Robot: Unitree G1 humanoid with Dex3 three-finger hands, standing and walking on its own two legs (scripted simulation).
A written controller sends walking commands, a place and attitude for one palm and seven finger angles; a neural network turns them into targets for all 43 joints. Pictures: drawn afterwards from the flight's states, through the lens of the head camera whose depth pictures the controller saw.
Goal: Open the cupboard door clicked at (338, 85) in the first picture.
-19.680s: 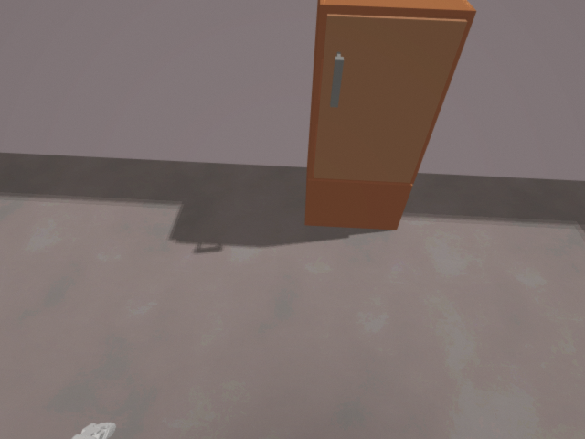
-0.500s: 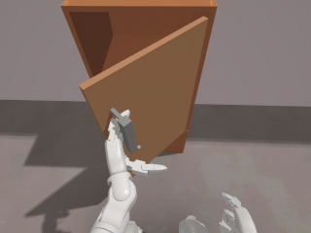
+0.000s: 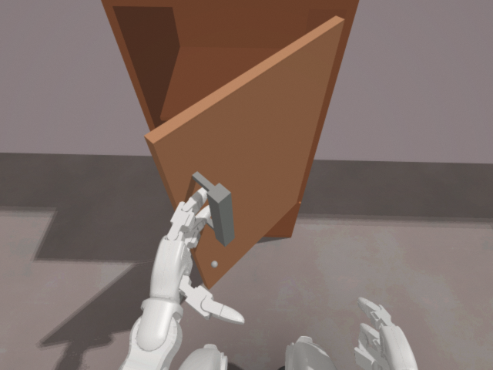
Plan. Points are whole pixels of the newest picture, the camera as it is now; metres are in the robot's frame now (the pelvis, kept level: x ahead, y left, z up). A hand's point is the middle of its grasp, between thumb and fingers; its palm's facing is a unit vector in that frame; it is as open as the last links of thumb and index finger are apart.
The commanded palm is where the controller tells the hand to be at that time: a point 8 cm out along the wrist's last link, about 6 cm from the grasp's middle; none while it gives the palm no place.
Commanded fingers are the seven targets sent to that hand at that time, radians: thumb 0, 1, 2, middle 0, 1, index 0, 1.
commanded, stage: slide the hand sideways off the handle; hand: left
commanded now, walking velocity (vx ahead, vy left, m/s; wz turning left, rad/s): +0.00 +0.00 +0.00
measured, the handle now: (213, 210) +0.36 +0.08 +0.05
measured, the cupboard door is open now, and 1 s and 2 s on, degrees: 48 47 47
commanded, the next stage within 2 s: draw the hand back to the body in 0.64 s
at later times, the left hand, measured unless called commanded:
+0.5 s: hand (181, 295) +0.22 +0.11 +0.05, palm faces +0.00 -1.00 -0.02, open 16.2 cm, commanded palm +0.19 +0.17 +0.05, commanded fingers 0.00 -0.50 0.30 -0.15 -0.30 -0.15 -0.30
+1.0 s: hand (144, 306) +0.20 +0.14 +0.09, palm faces +0.01 -1.00 -0.08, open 16.3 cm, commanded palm +0.17 +0.20 +0.09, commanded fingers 0.00 -0.50 0.30 -0.15 -0.30 -0.15 -0.30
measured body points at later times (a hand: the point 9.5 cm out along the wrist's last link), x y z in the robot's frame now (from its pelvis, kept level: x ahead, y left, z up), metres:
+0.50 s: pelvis +0.02 -0.01 -0.01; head +0.09 -0.01 +0.43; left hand +0.22 +0.16 +0.05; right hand +0.21 -0.23 -0.09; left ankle -0.01 +0.10 -0.66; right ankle +0.05 -0.11 -0.66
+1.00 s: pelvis +0.01 -0.02 +0.00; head +0.05 -0.02 +0.45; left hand +0.19 +0.19 +0.09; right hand +0.20 -0.23 -0.07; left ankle -0.01 +0.10 -0.66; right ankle +0.05 -0.11 -0.66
